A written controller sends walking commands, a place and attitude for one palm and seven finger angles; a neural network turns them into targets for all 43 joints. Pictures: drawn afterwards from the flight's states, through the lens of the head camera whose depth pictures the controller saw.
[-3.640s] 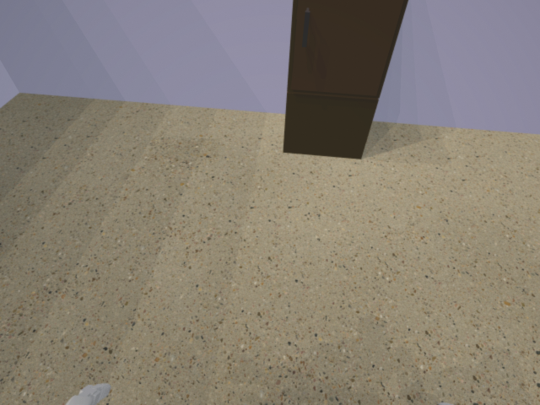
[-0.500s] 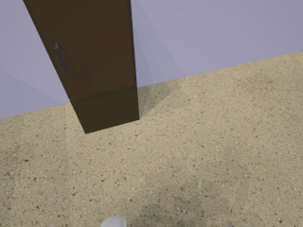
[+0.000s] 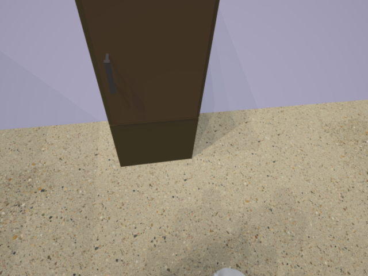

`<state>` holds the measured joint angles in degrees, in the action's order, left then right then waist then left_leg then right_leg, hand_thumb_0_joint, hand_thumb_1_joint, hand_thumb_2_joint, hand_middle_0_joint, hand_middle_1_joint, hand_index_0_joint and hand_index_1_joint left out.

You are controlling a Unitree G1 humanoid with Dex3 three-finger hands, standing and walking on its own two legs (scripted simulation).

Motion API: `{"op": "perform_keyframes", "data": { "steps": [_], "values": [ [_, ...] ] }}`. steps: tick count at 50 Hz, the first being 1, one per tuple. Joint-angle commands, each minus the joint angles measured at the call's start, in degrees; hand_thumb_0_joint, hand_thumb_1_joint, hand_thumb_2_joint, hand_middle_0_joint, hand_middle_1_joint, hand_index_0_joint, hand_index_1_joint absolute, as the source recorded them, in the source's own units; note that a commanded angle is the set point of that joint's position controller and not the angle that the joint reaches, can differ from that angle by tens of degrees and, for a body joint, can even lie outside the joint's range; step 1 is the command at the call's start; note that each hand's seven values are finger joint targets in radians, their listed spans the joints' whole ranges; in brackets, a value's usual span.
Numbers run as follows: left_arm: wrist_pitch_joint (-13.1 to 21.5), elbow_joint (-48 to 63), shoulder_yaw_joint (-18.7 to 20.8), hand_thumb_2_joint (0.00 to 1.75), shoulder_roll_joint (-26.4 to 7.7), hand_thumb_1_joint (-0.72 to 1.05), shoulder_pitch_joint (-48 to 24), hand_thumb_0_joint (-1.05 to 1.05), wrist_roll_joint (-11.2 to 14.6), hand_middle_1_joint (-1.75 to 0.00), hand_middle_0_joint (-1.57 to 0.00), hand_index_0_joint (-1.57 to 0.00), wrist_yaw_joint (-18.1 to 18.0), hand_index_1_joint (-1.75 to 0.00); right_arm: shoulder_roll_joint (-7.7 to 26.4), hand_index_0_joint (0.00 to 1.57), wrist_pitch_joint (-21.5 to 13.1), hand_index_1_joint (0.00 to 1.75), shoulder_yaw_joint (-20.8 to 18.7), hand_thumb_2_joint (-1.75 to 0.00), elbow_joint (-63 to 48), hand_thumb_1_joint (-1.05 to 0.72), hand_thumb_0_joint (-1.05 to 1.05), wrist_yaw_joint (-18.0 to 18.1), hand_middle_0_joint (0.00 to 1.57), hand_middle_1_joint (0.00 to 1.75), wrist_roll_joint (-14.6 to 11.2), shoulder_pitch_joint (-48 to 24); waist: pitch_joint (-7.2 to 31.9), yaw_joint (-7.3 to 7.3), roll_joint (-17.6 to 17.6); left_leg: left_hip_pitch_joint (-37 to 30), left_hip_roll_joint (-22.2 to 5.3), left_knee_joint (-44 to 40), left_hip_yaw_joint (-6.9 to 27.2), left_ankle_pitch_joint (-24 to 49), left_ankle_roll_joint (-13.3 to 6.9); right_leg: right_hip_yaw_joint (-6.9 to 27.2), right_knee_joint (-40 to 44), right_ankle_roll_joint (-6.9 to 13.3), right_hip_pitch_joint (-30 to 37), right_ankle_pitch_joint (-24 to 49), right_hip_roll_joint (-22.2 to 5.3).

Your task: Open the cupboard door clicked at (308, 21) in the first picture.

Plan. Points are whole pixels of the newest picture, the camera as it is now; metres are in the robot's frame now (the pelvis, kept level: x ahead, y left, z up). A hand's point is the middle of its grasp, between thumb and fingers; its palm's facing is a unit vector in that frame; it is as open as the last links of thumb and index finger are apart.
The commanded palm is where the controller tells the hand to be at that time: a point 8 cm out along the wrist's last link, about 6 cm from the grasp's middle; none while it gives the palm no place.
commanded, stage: turn to face it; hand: left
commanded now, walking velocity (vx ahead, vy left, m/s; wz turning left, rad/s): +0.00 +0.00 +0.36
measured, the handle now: (110, 74) +0.77 +0.34 -0.04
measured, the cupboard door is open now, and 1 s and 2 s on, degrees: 0 0 0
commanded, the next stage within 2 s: take the last steps up to it in 0.34 s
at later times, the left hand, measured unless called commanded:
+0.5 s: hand out of the picture +0.04 +0.14 -0.15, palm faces +0.22 -0.94 -0.25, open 7.3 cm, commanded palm none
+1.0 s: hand out of the picture +0.04 +0.19 -0.17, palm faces +0.27 -0.95 -0.16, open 7.4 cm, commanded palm none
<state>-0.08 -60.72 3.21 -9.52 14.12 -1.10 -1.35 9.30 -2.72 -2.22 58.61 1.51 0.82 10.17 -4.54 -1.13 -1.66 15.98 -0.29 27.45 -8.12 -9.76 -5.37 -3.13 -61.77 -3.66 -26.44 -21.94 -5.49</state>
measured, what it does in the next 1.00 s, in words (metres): steps on the spot: right foot, then left foot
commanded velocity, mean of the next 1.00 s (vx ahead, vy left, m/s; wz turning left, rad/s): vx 0.17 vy -0.02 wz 0.11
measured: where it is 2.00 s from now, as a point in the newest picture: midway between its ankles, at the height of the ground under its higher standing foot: (178, 258)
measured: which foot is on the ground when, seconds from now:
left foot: down 0.00-0.30, up 0.32-0.70, down 0.72-1.00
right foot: up 0.00-0.28, down 0.30-0.72, up 0.74-1.00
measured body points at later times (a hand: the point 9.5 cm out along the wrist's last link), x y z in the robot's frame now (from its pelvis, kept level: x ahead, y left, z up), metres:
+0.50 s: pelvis +0.01 -0.05 +0.00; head +0.03 -0.07 +0.45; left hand +0.03 +0.19 -0.13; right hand +0.07 -0.29 -0.16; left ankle -0.03 +0.08 -0.67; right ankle +0.03 -0.15 -0.74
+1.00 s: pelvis +0.07 +0.01 +0.01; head +0.08 +0.03 +0.45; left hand +0.02 +0.24 -0.16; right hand +0.09 -0.22 -0.14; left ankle -0.04 +0.09 -0.74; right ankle +0.17 -0.12 -0.68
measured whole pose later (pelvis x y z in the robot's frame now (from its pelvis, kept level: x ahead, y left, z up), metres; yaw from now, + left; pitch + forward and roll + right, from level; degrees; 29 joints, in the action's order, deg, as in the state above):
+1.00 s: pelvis +0.07 +0.01 +0.01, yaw +13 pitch -1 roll +0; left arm -1.0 -62.0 3.4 -11.5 14.9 -1.4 1.2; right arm 7.5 -3.0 -1.5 63.0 1.5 1.5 20.4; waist -3.4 -0.6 -2.1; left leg -1.7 -1.3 17.8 -6.2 -18.1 -0.5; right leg -4.6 -53.8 -2.2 -30.3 -14.5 -6.4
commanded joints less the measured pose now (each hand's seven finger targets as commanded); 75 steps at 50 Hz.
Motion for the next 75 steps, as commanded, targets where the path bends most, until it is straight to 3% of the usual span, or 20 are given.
{"op": "perform_keyframes", "data": {
  "steps": [1,8,13,14,15,16,21,29,34,36,37,43,53,56,57,58,59,63,66,75],
  "values": [
    [-1.20,2.79,0.89,0.90,-2.53,0.90,5.02,0.00,-0.31,-0.30,-0.20,-0.20,-0.16,-0.30,8.51,0.20,1.07,0.30,-1.92,-0.90,-2.49,-0.90,0.00,-0.33,0.20,0.30,0.17,3.72,5.90,0.35,6.79,-1.12,-14.89,-13.05,15.11,10.72,-4.61,1.01,2.24,-0.83,0.91,2.58,-0.43],
    [-1.42,7.31,0.90,0.90,-3.46,0.90,-2.61,0.00,-0.14,-0.30,-0.20,-0.20,-0.40,-0.30,9.61,0.20,2.76,0.30,-2.85,-0.90,-2.76,-0.90,0.00,-0.54,0.20,0.30,0.82,5.29,3.58,2.33,9.58,-0.62,-14.54,-12.89,21.66,0.81,-5.18,0.80,15.89,-0.20,3.94,-1.12,1.52],
    [-0.30,6.59,0.76,0.90,-4.10,0.90,1.77,0.00,0.32,-0.30,-0.20,-0.20,-0.87,-0.30,9.52,0.20,3.22,0.30,-3.12,-0.90,-3.18,-0.90,0.00,-0.78,0.20,0.30,0.24,4.29,6.22,-0.10,5.83,2.58,-11.10,-6.18,20.94,4.44,-1.70,0.16,36.28,0.78,17.63,9.25,2.77],
    [0.21,6.59,0.99,0.90,-6.11,0.90,2.66,0.00,0.14,-0.30,-0.20,-0.20,-1.24,-0.30,7.45,0.20,3.15,0.30,-2.86,-0.90,-3.41,-0.90,0.00,-1.07,0.20,0.30,-0.21,4.88,6.70,-0.36,0.94,6.94,-8.04,-1.58,18.23,0.98,1.14,4.56,42.54,1.89,23.09,10.86,-1.60],
    [0.70,6.53,1.63,0.90,-10.44,0.90,3.27,0.00,-0.49,-0.30,-0.20,-0.20,-1.62,-0.30,4.00,0.20,3.19,0.30,-2.18,-0.90,-4.31,-0.90,0.00,-1.32,0.20,0.30,-0.68,5.15,6.34,-0.04,-11.63,14.24,-0.49,7.91,9.13,-9.96,5.48,16.41,46.55,5.92,26.05,13.56,-13.67],
    [0.51,7.93,1.83,0.90,-13.05,0.90,2.66,0.00,-0.34,-0.30,-0.20,-0.20,-1.43,-0.30,4.83,0.20,3.78,0.30,-2.54,-0.90,-5.89,-0.90,0.00,-1.19,0.20,0.30,-0.25,3.39,5.00,-0.74,-14.46,13.86,1.29,18.12,7.67,-21.14,6.53,20.26,48.33,11.74,18.73,18.64,-21.16],
    [0.88,8.99,0.88,0.90,-8.16,0.90,-2.81,0.00,0.02,-0.30,-0.20,-0.20,-1.20,-0.30,4.66,0.20,5.61,0.30,-3.00,-0.90,-2.60,-0.90,0.00,-1.78,0.20,0.30,0.30,6.04,1.49,2.53,-5.23,13.97,-1.53,36.99,8.42,-12.62,7.86,6.03,45.45,10.38,13.83,21.65,-11.88],
    [2.03,3.50,1.50,0.90,-10.34,0.90,7.83,0.00,-1.00,-0.30,-0.20,-0.20,-0.06,-0.30,4.00,0.20,3.66,0.30,-1.87,-0.90,-4.84,-0.90,0.00,-2.60,0.20,0.30,0.57,-1.32,2.19,-2.76,-8.29,11.08,-3.18,17.15,4.16,-16.54,7.56,9.61,49.18,11.68,21.19,1.86,-13.89],
    [1.60,1.67,1.16,0.90,-9.45,0.90,5.26,0.00,-0.02,-0.30,-0.20,-0.20,0.64,-0.30,3.90,0.20,1.86,0.30,-1.10,-0.90,-0.82,-0.90,0.00,-1.91,0.20,0.30,0.28,7.55,3.87,1.66,-4.25,-11.37,-1.43,-4.37,0.57,-7.77,6.24,2.80,42.79,7.33,9.69,-4.76,-8.21],
    [1.35,3.74,-0.17,0.90,-3.88,0.90,2.83,0.00,0.42,-0.30,-0.20,-0.20,1.33,-0.30,12.13,0.20,1.16,0.30,-2.82,-0.90,1.54,-0.90,0.00,-0.94,0.20,0.30,0.72,15.53,3.84,5.59,18.85,-21.44,-18.78,-14.68,24.14,-17.29,0.18,-7.26,21.66,1.96,-6.63,-6.94,0.84],
    [1.52,5.79,-0.30,0.90,-4.31,0.90,-1.62,0.00,-0.28,-0.30,-0.20,-0.20,1.39,-0.30,14.06,0.20,1.46,0.30,-3.11,-0.90,1.75,-0.90,0.00,-0.64,0.20,0.30,0.93,17.90,-0.20,7.22,17.75,-19.27,-23.97,-18.41,29.87,-17.21,-4.31,-4.58,12.32,2.43,-12.43,-10.36,1.57],
    [1.19,1.64,0.19,0.90,-3.97,0.90,1.04,0.00,-0.41,-0.30,-0.20,-0.20,2.83,-0.30,7.29,0.20,-0.54,0.30,-1.07,-0.90,1.14,-0.90,0.00,0.27,0.20,0.30,0.34,10.75,-4.18,2.26,9.01,-13.28,-15.77,-17.58,13.02,5.12,-2.48,-0.34,1.80,1.87,-10.20,5.32,-1.69],
    [1.33,5.27,-0.10,0.90,-3.05,0.90,-8.44,0.00,0.12,-0.30,-0.20,-0.20,2.93,-0.30,7.67,0.20,-0.82,0.30,-1.67,-0.90,4.74,-0.90,0.00,0.36,0.20,0.30,0.92,16.08,-4.49,3.83,10.45,-16.47,-15.74,-12.83,7.41,19.82,-2.48,-3.79,22.17,3.60,-4.92,8.16,0.56],
    [2.23,2.80,0.74,0.90,-4.53,0.90,0.41,0.00,-0.07,-0.30,-0.20,-0.20,2.69,-0.30,8.31,0.20,-0.70,0.30,-1.71,-0.90,5.08,-0.90,0.00,0.38,0.20,0.30,0.59,14.65,0.13,-1.02,7.00,-12.97,-14.40,-1.38,4.74,30.43,-0.82,-5.95,29.46,5.85,11.57,10.46,4.36],
    [2.89,0.30,1.48,0.90,-6.61,0.90,8.09,0.00,-0.37,-0.30,-0.20,-0.20,2.43,-0.30,7.95,0.20,-0.87,0.30,-1.69,-0.90,4.95,-0.90,0.00,0.13,0.20,0.30,0.13,14.22,4.51,-4.55,4.71,-8.03,-11.74,8.78,2.79,28.35,0.96,-4.53,32.22,6.76,23.46,13.72,3.89],
    [3.74,-1.60,2.98,0.90,-12.48,0.90,15.66,0.00,-0.83,-0.30,-0.20,-0.20,1.66,-0.30,5.35,0.20,-0.99,0.30,-1.24,-0.90,4.09,-0.90,0.00,-0.54,0.20,0.30,-0.54,15.42,11.46,-7.36,-7.57,4.87,-6.25,25.73,-0.78,9.73,3.54,10.89,35.08,11.15,37.21,14.45,-8.82],
    [3.60,-2.28,3.79,0.90,-16.77,0.90,18.97,0.00,0.10,-0.30,-0.20,-0.20,1.30,-0.30,3.41,0.20,-0.93,0.30,-0.92,-0.90,2.42,-0.90,0.00,-0.40,0.20,0.30,-0.91,16.63,16.50,-6.41,-15.78,13.01,-0.29,43.12,2.64,-23.31,4.54,29.43,42.71,16.52,40.61,18.41,-20.81],
    [3.21,2.14,1.52,0.90,-8.65,0.90,1.34,0.00,0.39,-0.30,-0.20,-0.20,0.33,-0.30,2.78,0.20,0.45,0.30,-1.55,-0.90,2.13,-0.90,0.00,-1.06,0.20,0.30,0.17,9.44,1.10,-0.33,0.05,14.08,-8.35,46.82,8.86,-10.83,3.74,15.86,50.08,13.80,13.77,0.89,-15.03],
    [3.99,1.94,0.03,0.90,-5.30,0.90,0.21,0.00,-0.01,-0.30,-0.20,-0.20,0.28,-0.30,0.49,0.20,2.02,0.30,-0.98,-0.90,3.49,-0.90,0.00,-1.29,0.20,0.30,0.69,13.49,0.37,2.93,-3.40,9.95,-7.96,38.79,6.55,-6.99,5.48,5.18,51.37,11.60,7.98,11.36,-10.43],
    [4.21,-0.58,0.38,0.90,-7.16,0.90,5.16,0.00,-0.27,-0.30,-0.20,-0.20,0.50,-0.30,0.52,0.20,1.03,0.30,-0.53,-0.90,-0.07,-0.90,0.00,-2.18,0.20,0.30,0.38,3.60,1.42,0.28,-4.50,8.83,-6.05,13.99,2.69,-5.81,6.89,4.38,48.92,13.54,16.85,19.67,-10.19]
  ]
}}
